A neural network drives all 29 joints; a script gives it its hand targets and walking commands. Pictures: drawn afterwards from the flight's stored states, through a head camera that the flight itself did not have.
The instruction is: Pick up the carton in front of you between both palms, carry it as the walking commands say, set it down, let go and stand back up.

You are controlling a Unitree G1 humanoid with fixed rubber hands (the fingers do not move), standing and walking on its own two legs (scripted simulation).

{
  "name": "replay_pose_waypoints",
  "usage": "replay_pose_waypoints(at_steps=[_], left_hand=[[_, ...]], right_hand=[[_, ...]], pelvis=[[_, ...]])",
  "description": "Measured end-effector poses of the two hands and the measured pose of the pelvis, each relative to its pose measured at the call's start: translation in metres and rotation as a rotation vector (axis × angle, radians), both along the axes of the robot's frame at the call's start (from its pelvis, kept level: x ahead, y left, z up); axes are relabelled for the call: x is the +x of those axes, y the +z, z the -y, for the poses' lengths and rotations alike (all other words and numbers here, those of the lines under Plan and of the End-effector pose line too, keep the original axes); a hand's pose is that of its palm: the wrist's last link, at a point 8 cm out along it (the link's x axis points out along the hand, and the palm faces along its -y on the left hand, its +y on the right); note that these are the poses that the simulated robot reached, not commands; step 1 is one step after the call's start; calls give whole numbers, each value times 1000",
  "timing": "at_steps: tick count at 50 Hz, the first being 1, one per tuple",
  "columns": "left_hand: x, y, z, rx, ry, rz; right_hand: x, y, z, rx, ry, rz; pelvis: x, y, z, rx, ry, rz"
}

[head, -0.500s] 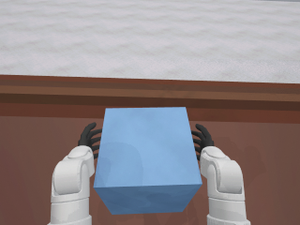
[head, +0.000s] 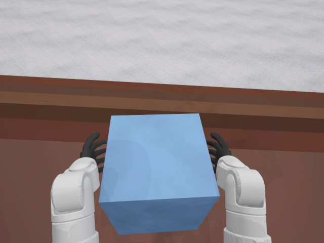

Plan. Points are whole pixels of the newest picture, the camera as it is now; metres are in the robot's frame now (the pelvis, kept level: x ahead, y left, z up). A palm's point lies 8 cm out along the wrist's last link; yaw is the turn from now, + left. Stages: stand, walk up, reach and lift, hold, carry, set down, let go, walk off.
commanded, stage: carry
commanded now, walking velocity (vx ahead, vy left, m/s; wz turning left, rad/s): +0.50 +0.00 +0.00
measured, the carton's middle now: (157, 176) +0.28 +0.01 +0.00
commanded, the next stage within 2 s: none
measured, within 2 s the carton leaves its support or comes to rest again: neither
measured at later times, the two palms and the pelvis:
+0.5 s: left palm (113, 73) +0.60 +0.15 +0.08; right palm (201, 73) +0.62 -0.15 +0.08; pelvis +0.34 -0.03 +0.00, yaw +4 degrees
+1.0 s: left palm (116, 17) +1.03 +0.19 +0.09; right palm (180, 20) +1.02 -0.11 +0.09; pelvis +0.65 +0.04 +0.00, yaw +1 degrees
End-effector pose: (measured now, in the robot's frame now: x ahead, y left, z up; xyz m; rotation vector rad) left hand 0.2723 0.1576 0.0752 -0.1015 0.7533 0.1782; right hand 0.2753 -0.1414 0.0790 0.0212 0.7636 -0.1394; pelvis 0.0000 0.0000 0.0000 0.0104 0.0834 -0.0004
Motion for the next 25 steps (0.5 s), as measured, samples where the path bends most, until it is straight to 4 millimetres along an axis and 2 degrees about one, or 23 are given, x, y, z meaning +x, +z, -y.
replay_pose_waypoints(at_steps=[5, 9, 15, 21, 25], left_hand=[[59, 6, 2, 9, -56, -29], [110, 18, 1, 14, -65, 18], [190, 27, 1, 31, -28, 82], [281, 13, 11, 61, 16, 92], [326, 8, 10, 48, 56, 25]], right_hand=[[45, 6, 2, -2, -46, -30], [96, 19, 1, -3, -51, 17], [187, 26, 1, 7, -9, 82], [291, 2, 11, 42, 30, 92], [346, -2, 9, 44, 59, 25]], pelvis=[[55, 19, -11, -29, -1, -12], [106, 24, -12, -41, 10, -15], [197, 15, -2, -33, 21, -3], [295, -13, 17, -38, 52, 28], [338, -2, 25, -18, 65, 21]])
